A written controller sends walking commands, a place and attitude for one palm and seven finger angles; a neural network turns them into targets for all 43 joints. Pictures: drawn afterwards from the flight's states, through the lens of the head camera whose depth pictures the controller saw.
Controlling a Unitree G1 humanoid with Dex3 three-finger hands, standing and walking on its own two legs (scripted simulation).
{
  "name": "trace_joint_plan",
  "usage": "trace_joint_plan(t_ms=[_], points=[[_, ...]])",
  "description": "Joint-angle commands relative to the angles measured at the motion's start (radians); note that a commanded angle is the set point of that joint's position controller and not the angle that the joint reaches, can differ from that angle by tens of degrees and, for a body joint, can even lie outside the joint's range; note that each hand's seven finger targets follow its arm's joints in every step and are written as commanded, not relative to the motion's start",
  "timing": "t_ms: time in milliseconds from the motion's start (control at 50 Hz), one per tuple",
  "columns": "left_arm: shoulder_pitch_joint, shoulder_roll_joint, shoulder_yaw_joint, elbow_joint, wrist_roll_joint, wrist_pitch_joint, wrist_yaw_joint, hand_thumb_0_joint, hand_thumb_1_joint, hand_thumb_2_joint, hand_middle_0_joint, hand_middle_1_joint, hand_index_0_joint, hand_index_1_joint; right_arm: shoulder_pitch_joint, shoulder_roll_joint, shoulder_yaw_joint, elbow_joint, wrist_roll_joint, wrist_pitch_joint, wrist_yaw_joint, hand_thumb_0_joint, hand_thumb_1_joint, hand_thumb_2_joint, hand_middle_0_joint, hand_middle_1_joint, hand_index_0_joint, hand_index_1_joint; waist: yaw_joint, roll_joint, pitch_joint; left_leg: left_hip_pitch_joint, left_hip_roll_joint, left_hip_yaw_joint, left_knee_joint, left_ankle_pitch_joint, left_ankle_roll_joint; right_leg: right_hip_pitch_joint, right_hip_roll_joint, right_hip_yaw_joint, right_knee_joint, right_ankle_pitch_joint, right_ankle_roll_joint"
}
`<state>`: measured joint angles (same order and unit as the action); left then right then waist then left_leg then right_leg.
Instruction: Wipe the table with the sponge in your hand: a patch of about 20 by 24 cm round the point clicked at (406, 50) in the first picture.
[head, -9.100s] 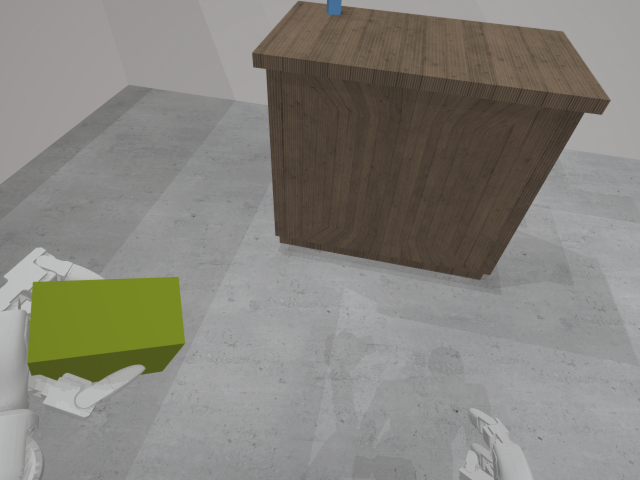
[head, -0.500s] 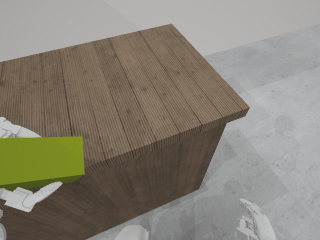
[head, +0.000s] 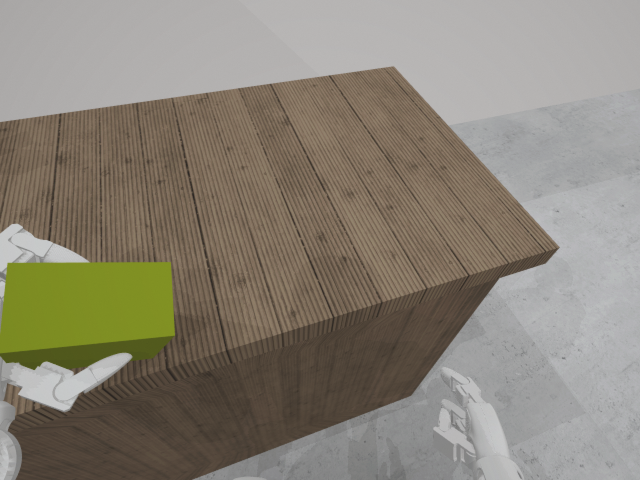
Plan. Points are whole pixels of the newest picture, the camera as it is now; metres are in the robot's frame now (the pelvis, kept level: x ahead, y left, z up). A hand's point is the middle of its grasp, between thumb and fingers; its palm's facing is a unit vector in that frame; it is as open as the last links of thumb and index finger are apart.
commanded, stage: come to a stop and stand still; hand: left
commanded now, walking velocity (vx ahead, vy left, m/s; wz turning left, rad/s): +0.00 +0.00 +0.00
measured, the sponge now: (116, 317) +0.22 +0.22 +0.15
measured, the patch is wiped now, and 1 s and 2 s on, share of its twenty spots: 0.00 0.00 0.00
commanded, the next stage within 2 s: look again from close up in 0.82 s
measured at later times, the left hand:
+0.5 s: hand out of the picture +0.17 +0.30 +0.16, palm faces +0.46 -0.81 -0.37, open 10.7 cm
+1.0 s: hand out of the picture +0.17 +0.29 +0.16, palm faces +0.48 -0.80 -0.36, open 10.7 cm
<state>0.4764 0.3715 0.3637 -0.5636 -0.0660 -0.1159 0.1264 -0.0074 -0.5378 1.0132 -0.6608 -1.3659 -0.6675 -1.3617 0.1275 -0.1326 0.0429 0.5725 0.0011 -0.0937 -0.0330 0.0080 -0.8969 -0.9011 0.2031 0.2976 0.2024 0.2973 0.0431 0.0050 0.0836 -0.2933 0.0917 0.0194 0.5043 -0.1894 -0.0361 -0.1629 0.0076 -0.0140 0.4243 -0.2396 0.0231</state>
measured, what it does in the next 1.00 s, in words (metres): stands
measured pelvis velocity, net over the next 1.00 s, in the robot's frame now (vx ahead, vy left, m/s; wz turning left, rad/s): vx -0.03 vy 0.02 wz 0.07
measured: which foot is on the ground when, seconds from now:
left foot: down 0.00-1.00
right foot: down 0.00-1.00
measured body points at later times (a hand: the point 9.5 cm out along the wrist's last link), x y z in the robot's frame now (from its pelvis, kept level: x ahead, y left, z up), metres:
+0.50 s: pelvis -0.04 +0.03 +0.00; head -0.03 +0.06 +0.44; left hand +0.14 +0.34 +0.18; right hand +0.12 -0.19 -0.08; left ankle +0.05 +0.14 -0.74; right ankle -0.01 -0.13 -0.74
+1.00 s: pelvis -0.03 +0.02 +0.00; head -0.01 +0.05 +0.45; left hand +0.14 +0.33 +0.18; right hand +0.18 -0.17 -0.07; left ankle +0.05 +0.14 -0.74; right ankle -0.01 -0.13 -0.74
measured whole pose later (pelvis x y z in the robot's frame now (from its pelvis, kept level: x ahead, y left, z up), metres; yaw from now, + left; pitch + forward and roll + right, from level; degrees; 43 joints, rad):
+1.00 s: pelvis -0.03 +0.02 +0.00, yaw +4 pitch -3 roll -2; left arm 0.39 0.33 0.35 -0.46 0.00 -0.22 0.11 -0.01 -0.54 1.02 -0.66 -1.36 -0.67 -1.36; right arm 0.18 -0.19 0.01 0.59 0.01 -0.18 0.00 0.01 -0.90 -0.90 0.20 0.30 0.20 0.30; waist 0.06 -0.01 0.10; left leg -0.31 0.03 -0.02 0.50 -0.15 0.01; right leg -0.16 0.02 0.06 0.43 -0.22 0.04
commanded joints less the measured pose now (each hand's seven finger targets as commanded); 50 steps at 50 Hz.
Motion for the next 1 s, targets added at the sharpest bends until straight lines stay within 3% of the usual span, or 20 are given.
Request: trace_joint_plan(t_ms=[0,20,40,60,80,100,120,160,220,260,280,300,340,460,480,560,580,720,860,980], points=[[-1.089,0.921,0.652,-0.299,0.164,-0.157,-0.010,0.000,0.100,1.300,-1.200,-1.600,-1.200,-1.600,0.094,-0.223,-0.129,-0.101,-0.048,-0.092,-0.039,0.000,-0.900,-0.900,0.200,0.300,0.200,0.300,0.009,-0.159,-0.065,0.007,0.022,0.015,0.040,0.149,0.053,-0.126,-0.103,0.110,-0.183,0.254,-0.013],[-0.527,0.297,0.227,0.259,0.072,-0.107,-0.053,0.000,0.100,1.300,-1.200,-1.600,-1.200,-1.600,0.027,-0.108,-0.082,-0.049,-0.014,-0.094,-0.032,0.000,-0.900,-0.900,0.200,0.300,0.200,0.300,-0.020,-0.211,-0.212,0.144,-0.090,0.024,-0.001,0.160,0.057,-0.092,-0.126,0.127,-0.095,0.330,-0.090],[-0.322,0.175,0.116,0.246,0.048,-0.100,-0.072,0.000,0.100,1.300,-1.200,-1.600,-1.200,-1.600,0.045,-0.192,-0.123,-0.136,-0.001,-0.110,-0.024,0.000,-0.900,-0.900,0.200,0.300,0.200,0.300,0.014,-0.063,-0.198,0.207,-0.059,0.058,0.005,0.207,0.042,-0.100,-0.096,0.174,-0.076,0.452,-0.045],[-0.309,0.146,0.042,0.043,0.028,-0.119,-0.077,0.000,0.100,1.300,-1.200,-1.600,-1.200,-1.600,0.038,-0.199,-0.117,-0.143,0.004,-0.109,-0.009,0.000,-0.900,-0.900,0.200,0.300,0.200,0.300,0.006,0.064,-0.256,0.207,-0.037,0.028,-0.040,0.244,0.056,-0.022,-0.093,0.109,-0.017,0.359,-0.036],[-0.256,0.057,-0.034,-0.051,0.009,-0.130,-0.064,0.000,0.100,1.300,-1.200,-1.600,-1.200,-1.600,-0.013,-0.172,-0.102,-0.150,0.022,-0.121,0.011,0.000,-0.900,-0.900,0.200,0.300,0.200,0.300,0.001,0.213,-0.308,0.276,-0.008,0.011,-0.070,0.307,0.068,-0.015,-0.063,0.061,0.039,0.241,-0.036],[-0.243,0.109,-0.001,-0.123,0.019,-0.131,-0.048,0.000,0.100,1.300,-1.200,-1.600,-1.200,-1.600,-0.016,-0.194,-0.110,-0.165,0.016,-0.125,0.024,0.000,-0.900,-0.900,0.200,0.300,0.200,0.300,0.011,0.229,-0.297,0.230,0.020,-0.008,-0.079,0.270,0.074,-0.019,-0.046,0.052,0.051,0.145,-0.027],[-0.206,0.115,0.003,-0.158,0.022,-0.134,-0.039,0.000,0.100,1.300,-1.200,-1.600,-1.200,-1.600,-0.023,-0.192,-0.106,-0.172,0.015,-0.125,0.034,0.000,-0.900,-0.900,0.200,0.300,0.200,0.300,0.010,0.195,-0.266,0.138,0.026,-0.031,-0.099,0.167,0.075,0.005,-0.040,0.034,0.049,0.073,-0.025],[-0.152,0.155,0.051,-0.168,0.028,-0.140,-0.022,0.000,0.100,1.300,-1.200,-1.600,-1.200,-1.600,-0.031,-0.190,-0.099,-0.181,0.016,-0.125,0.036,0.000,-0.900,-0.900,0.200,0.300,0.200,0.300,0.006,0.069,-0.188,0.019,-0.003,-0.027,-0.121,-0.106,0.058,-0.002,-0.037,0.047,-0.012,-0.036,-0.029],[-0.145,0.212,0.142,-0.163,0.026,-0.161,0.001,0.000,0.100,1.300,-1.200,-1.600,-1.200,-1.600,-0.035,-0.195,-0.092,-0.183,0.012,-0.116,0.012,0.000,-0.900,-0.900,0.200,0.300,0.200,0.300,-0.009,0.032,-0.103,-0.027,-0.028,-0.045,-0.151,-0.302,0.052,-0.075,-0.026,0.046,-0.076,-0.210,-0.036],[-0.160,0.220,0.170,-0.127,0.028,-0.177,0.003,0.000,0.100,1.300,-1.200,-1.600,-1.200,-1.600,-0.024,-0.196,-0.094,-0.174,0.010,-0.112,-0.001,0.000,-0.900,-0.900,0.200,0.300,0.200,0.300,-0.014,0.073,-0.078,-0.027,-0.027,-0.050,-0.169,-0.337,0.051,-0.100,-0.016,0.049,-0.086,-0.257,-0.041],[-0.180,0.240,0.185,-0.140,0.029,-0.182,0.007,0.000,0.100,1.300,-1.200,-1.600,-1.200,-1.600,-0.033,-0.198,-0.089,-0.170,0.015,-0.112,-0.008,0.000,-0.900,-0.900,0.200,0.300,0.200,0.300,-0.018,0.131,-0.075,-0.007,-0.013,-0.063,-0.197,-0.338,0.056,-0.104,-0.001,0.030,-0.062,-0.227,-0.036],[-0.200,0.225,0.179,-0.132,0.031,-0.191,0.007,0.000,0.100,1.300,-1.200,-1.600,-1.200,-1.600,-0.022,-0.202,-0.091,-0.164,0.010,-0.115,-0.011,0.000,-0.900,-0.900,0.200,0.300,0.200,0.300,-0.019,0.166,-0.102,-0.040,0.008,-0.084,-0.224,-0.391,0.070,-0.042,0.002,0.013,-0.021,-0.197,-0.034],[-0.205,0.195,0.155,-0.111,0.036,-0.197,0.002,0.000,0.100,1.300,-1.200,-1.600,-1.200,-1.600,-0.007,-0.195,-0.093,-0.161,0.014,-0.124,-0.006,0.000,-0.900,-0.900,0.200,0.300,0.200,0.300,-0.013,0.173,-0.126,-0.054,0.007,-0.077,-0.217,-0.389,0.073,0.017,0.013,0.012,0.006,-0.145,-0.036],[-0.199,0.126,0.064,-0.093,0.054,-0.183,-0.014,0.000,0.100,1.300,-1.200,-1.600,-1.200,-1.600,-0.002,-0.196,-0.088,-0.131,0.011,-0.153,0.014,0.000,-0.900,-0.900,0.200,0.300,0.200,0.300,-0.015,0.094,-0.094,-0.027,-0.019,-0.077,-0.197,-0.396,0.063,-0.040,0.016,0.047,-0.063,-0.190,-0.038],[-0.207,0.127,0.060,-0.108,0.055,-0.181,-0.012,0.000,0.100,1.300,-1.200,-1.600,-1.200,-1.600,-0.016,-0.191,-0.083,-0.126,0.014,-0.158,0.013,0.000,-0.900,-0.900,0.200,0.300,0.200,0.300,-0.018,0.110,-0.100,0.020,-0.020,-0.077,-0.197,-0.367,0.061,-0.066,0.018,0.045,-0.069,-0.174,-0.034],[-0.225,0.138,0.076,-0.101,0.061,-0.179,-0.012,0.000,0.100,1.300,-1.200,-1.600,-1.200,-1.600,-0.008,-0.189,-0.083,-0.110,0.005,-0.157,0.016,0.000,-0.900,-0.900,0.200,0.300,0.200,0.300,-0.015,0.052,-0.096,0.018,-0.038,-0.075,-0.168,-0.352,0.060,-0.075,0.010,0.079,-0.096,-0.196,-0.041],[-0.221,0.170,0.107,-0.107,0.059,-0.178,-0.009,0.000,0.100,1.300,-1.200,-1.600,-1.200,-1.600,-0.023,-0.185,-0.078,-0.105,0.005,-0.155,0.015,0.000,-0.900,-0.900,0.200,0.300,0.200,0.300,-0.015,0.066,-0.101,0.054,-0.036,-0.077,-0.171,-0.335,0.056,-0.098,0.015,0.081,-0.104,-0.191,-0.038],[-0.215,0.135,0.101,-0.132,0.052,-0.182,-0.015,0.000,0.100,1.300,-1.200,-1.600,-1.200,-1.600,-0.023,-0.179,-0.080,-0.120,0.010,-0.152,0.016,0.000,-0.900,-0.900,0.200,0.300,0.200,0.300,-0.012,0.105,-0.136,0.055,-0.013,-0.107,-0.195,-0.344,0.070,-0.042,0.024,0.075,-0.055,-0.116,-0.032],[-0.204,0.122,0.079,-0.118,0.055,-0.171,-0.011,0.000,0.100,1.300,-1.200,-1.600,-1.200,-1.600,-0.020,-0.185,-0.085,-0.127,0.014,-0.146,0.017,0.000,-0.900,-0.900,0.200,0.300,0.200,0.300,-0.013,0.091,-0.110,0.042,-0.018,-0.104,-0.184,-0.353,0.069,-0.059,0.015,0.094,-0.078,-0.125,-0.035],[-0.190,0.152,0.104,-0.138,0.051,-0.162,0.000,0.000,0.100,1.300,-1.200,-1.600,-1.200,-1.600,-0.032,-0.182,-0.085,-0.129,0.018,-0.135,0.011,0.000,-0.900,-0.900,0.200,0.300,0.200,0.300,-0.015,0.064,-0.128,0.114,-0.037,-0.078,-0.135,-0.213,0.062,-0.079,-0.002,0.115,-0.102,-0.051,-0.041]])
